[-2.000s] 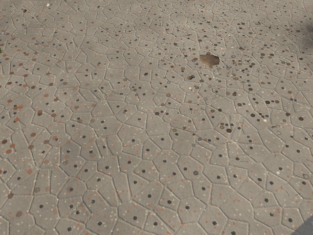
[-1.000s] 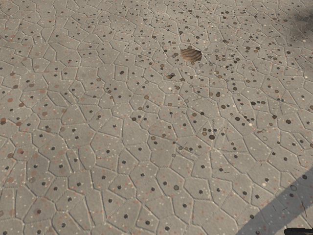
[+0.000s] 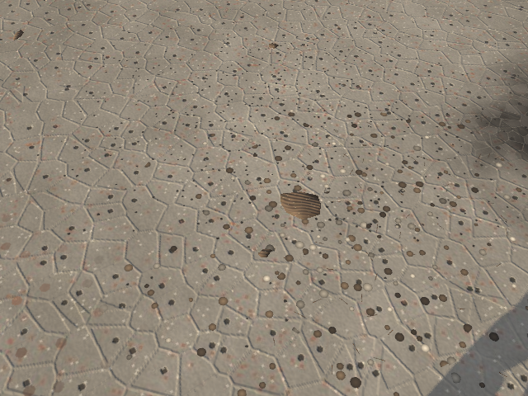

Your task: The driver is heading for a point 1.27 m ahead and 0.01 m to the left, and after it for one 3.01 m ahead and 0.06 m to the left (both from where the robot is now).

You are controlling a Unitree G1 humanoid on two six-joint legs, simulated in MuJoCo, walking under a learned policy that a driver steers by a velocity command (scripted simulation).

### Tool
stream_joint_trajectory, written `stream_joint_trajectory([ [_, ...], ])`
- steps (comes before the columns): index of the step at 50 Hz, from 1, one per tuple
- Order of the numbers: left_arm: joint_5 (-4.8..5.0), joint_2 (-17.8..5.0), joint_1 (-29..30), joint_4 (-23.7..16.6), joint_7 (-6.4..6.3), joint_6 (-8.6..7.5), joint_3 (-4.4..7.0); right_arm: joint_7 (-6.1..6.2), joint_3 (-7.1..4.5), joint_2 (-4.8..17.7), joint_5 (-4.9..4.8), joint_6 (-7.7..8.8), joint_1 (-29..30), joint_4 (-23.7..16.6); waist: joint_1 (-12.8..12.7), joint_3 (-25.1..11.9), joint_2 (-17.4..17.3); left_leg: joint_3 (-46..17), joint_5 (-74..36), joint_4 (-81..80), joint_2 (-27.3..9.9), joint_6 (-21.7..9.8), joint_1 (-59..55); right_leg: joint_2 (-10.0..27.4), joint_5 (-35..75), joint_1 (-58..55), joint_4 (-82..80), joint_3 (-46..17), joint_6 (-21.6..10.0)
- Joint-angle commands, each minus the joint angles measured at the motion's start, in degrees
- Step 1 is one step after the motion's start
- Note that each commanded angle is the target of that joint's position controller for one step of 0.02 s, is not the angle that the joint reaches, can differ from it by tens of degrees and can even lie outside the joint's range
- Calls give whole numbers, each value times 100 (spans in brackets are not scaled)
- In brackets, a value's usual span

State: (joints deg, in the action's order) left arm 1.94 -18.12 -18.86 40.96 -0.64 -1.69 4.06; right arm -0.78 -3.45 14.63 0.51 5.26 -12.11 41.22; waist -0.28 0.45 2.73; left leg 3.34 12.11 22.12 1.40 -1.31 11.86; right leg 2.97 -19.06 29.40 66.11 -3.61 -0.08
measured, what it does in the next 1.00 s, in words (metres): walks ahead: right foot, then left foot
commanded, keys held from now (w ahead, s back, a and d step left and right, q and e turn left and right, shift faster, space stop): w+e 0.18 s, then w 0.08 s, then w+q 0.48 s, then q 0.26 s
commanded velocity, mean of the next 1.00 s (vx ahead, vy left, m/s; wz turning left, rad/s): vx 0.44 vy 0.00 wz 0.08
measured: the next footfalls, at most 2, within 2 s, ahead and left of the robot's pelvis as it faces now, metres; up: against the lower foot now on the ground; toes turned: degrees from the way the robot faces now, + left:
right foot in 0.30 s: +0.32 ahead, -0.17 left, +0.00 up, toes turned -12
left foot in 0.86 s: +0.64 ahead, +0.03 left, +0.00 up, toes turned +9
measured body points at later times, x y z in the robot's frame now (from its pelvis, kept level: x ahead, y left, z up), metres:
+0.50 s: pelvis +0.27 -0.09 +0.00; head +0.30 -0.10 +0.45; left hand +0.43 +0.16 -0.10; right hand +0.32 -0.38 -0.13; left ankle +0.27 +0.09 -0.65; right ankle +0.29 -0.17 -0.74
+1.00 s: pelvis +0.52 -0.06 -0.02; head +0.58 -0.04 +0.43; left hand +0.62 +0.24 -0.13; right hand +0.72 -0.31 -0.11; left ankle +0.60 +0.02 -0.74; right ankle +0.44 -0.21 -0.64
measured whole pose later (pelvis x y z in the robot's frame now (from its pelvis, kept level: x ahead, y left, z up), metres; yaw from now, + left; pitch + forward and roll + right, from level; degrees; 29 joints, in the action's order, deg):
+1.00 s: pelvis +0.52 -0.06 -0.02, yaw +9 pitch +2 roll +0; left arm 0.1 -17.2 -10.5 41.4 -1.3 -3.3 2.9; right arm -1.7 -4.0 17.6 -0.7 1.7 -8.1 39.0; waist 0.2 5.4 0.5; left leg 0.5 7.0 29.9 5.5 -5.9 24.7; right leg 0.9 -28.4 24.8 72.9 -2.5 2.9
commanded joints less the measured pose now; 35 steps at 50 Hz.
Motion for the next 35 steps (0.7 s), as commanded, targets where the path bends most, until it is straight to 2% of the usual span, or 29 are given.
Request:
stream_joint_trajectory([
  [1, -34, -137, 224, -561, 61, -7, 33, 28, -187, 623, -20, 117, -41, -120, 76, 171, -843, -1135, -1348, -1237, -1613, -985, -714, 424, 380, 1258, -141, -220, 76],
  [3, -81, -87, 496, -697, 95, -7, -7, 48, -232, 782, -32, 124, -31, -16, 84, 248, -714, -776, -1661, -1335, -1640, -1018, -686, 448, 771, 1336, -683, -175, 142],
  [7, -74, -18, 1205, -895, 262, -86, -91, 89, -270, 1026, -77, 78, -89, 134, 304, 370, -589, -8, -1770, -1371, -1489, -820, -688, 338, 1918, 894, -2116, 180, 11],
  [11, -63, -106, 1754, -1189, 374, -86, -75, 78, -327, 1275, -213, -17, -481, 370, 388, 467, -509, 249, -2300, -1153, -1709, -676, -1230, 140, 1649, 633, -2862, 424, -297],
  [13, -108, -297, 1556, -1227, 372, -73, 25, 80, -365, 1463, -252, -85, -576, 443, 143, 197, -655, 390, -3972, -506, -1755, -606, -1501, -228, 1097, -20, -3036, 678, -543],
  [14, -130, -473, 1003, -1107, 347, -57, 136, 85, -352, 1501, -263, -130, -599, 491, -240, -153, -649, 497, -4696, 284, -1684, -532, -1418, -447, 1056, -904, -3255, 781, -699],
  [15, -113, -740, 115, -865, 276, -27, 297, 103, -274, 1376, -247, -150, -650, 522, -726, -599, -560, 649, -4666, 1406, -1493, -388, -806, -604, 1356, -2342, -3498, 779, -860],
  [16, -124, -1262, -765, -717, 151, 32, 436, 98, -92, 965, -47, -120, -780, 390, -961, -1345, 292, 713, -2163, 3373, -1154, -162, 672, 533, 1794, -4201, -3287, -683, -1169],
  [17, -158, -1536, -601, -781, 161, -21, 377, -9, 120, 396, -73, -23, -1518, 345, -355, -2402, 1346, -163, 2307, 5225, -163, 56, 2332, 2009, 554, -5408, -4123, -3652, -2113],
  [18, -192, -949, -636, -838, 209, -87, 242, -48, -68, 1126, -314, 45, -777, 405, -823, -2267, 318, -976, 2164, 5653, -282, -12, 2684, 1962, 185, -5008, -4606, -3645, -1863],
  [19, -220, -842, -339, -743, 224, -148, 181, -56, -106, 1193, -450, 63, -225, 154, -729, -1232, 300, -864, 1687, 5553, -463, -51, 3040, 1773, 613, -4184, -4743, -2630, -1619],
  [20, -198, -703, 12, -675, 224, -195, 138, -7, -68, 1048, -368, 57, -122, 155, -451, -745, -2, -817, 1166, 5140, -743, -40, 2899, 1532, 1140, -3386, -4832, -1956, -1445],
  [21, -216, -507, 305, -661, 230, -237, 91, 22, -92, 1021, -258, 9, -179, 215, -237, -439, 70, -817, 826, 4827, -891, 7, 2647, 1299, 1506, -2792, -4993, -1396, -1340],
  [22, -260, -406, 464, -662, 226, -297, 68, 24, -100, 959, -253, -77, -458, 319, -40, -407, 217, -898, 517, 4717, -1005, 49, 2233, 1190, 1579, -2395, -5221, -1055, -1273],
  [23, -268, -333, 550, -622, 226, -367, 70, 36, -92, 851, -260, -162, -618, 405, 47, -388, 206, -889, 334, 4656, -1011, 100, 2057, 1139, 1599, -2207, -5439, -856, -1288],
  [25, -276, -326, 612, -484, 206, -481, 87, 65, -83, 687, -257, -288, -623, 449, 136, -162, 87, -944, 43, 4445, -986, 187, 2149, 1117, 1885, -1981, -5730, -372, -1274],
  [28, -328, -352, 491, -274, 125, -516, 120, 78, -88, 605, -228, -313, -214, 338, 52, 143, 18, -1118, -739, 3738, -903, 267, 2698, 1012, 2221, -2173, -5891, 248, -1145],
  [31, -304, -421, 488, -167, 62, -497, 136, -12, -59, 510, -189, -251, 136, 250, -56, 266, -2, -931, -1616, 2701, -805, 255, 2681, 898, 2306, -2361, -5975, 793, -980],
  [35, -235, -581, 139, 87, 7, -403, 202, -149, 32, 358, -165, -231, 859, -49, -372, 579, -147, -531, -1784, 1800, -752, 115, 2854, 1115, 2514, -2905, -5963, 1146, -931],
])
Velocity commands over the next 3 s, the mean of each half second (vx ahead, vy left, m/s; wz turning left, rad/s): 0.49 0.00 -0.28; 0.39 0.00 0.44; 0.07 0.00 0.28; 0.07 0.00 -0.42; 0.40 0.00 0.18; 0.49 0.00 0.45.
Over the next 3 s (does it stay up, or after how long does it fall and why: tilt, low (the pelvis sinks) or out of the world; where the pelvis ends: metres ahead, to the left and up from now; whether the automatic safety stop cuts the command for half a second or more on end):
stays up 1.16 -0.10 -0.02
